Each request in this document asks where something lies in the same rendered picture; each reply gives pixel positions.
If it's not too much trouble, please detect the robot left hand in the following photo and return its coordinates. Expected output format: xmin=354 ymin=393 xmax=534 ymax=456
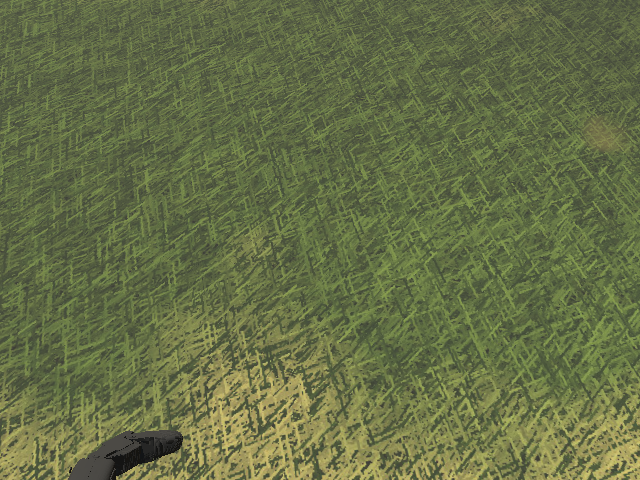
xmin=68 ymin=430 xmax=183 ymax=480

